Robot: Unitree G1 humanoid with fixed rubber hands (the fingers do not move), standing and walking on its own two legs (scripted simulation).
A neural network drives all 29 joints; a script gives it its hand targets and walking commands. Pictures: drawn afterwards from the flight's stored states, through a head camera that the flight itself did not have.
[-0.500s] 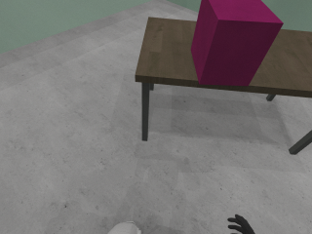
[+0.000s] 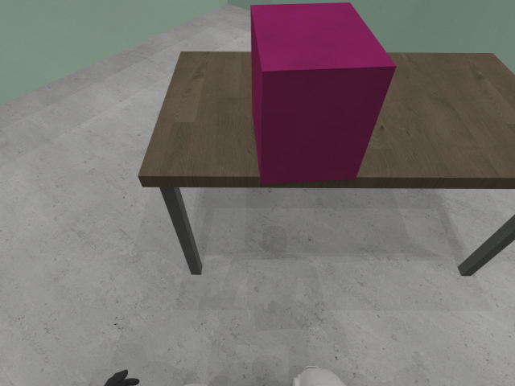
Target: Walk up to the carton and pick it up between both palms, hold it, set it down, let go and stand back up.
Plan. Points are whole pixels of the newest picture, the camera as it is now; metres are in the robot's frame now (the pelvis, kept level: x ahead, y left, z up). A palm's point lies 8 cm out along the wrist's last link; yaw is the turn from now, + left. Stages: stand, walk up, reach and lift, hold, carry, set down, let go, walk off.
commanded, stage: walk up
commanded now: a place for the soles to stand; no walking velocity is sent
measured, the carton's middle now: (304, 94) +0.74 -0.13 +0.04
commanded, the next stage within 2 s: none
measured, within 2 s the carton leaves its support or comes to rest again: neither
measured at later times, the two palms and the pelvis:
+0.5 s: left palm (170, 335) +0.23 +0.16 -0.11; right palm (455, 338) +0.20 -0.33 -0.09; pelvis +0.17 -0.09 +0.02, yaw +2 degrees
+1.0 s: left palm (184, 310) +0.26 +0.13 -0.09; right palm (452, 284) +0.30 -0.37 -0.09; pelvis +0.18 -0.13 +0.02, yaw +4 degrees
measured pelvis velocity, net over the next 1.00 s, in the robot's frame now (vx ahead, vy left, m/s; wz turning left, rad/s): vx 0.18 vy -0.13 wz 0.07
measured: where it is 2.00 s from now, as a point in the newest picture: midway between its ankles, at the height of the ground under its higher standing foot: (303, 375)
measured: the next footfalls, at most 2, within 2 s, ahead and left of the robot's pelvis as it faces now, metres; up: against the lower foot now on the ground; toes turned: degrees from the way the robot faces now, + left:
left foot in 0.24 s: +0.21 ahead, +0.05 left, +0.00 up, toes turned +4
right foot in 0.54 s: +0.30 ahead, -0.27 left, +0.00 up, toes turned +5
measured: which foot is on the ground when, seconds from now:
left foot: up 0.00-0.22, down 0.24-0.54, up 0.56-0.78, down 0.80-1.00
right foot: down 0.00-0.24, up 0.26-0.52, down 0.54-1.00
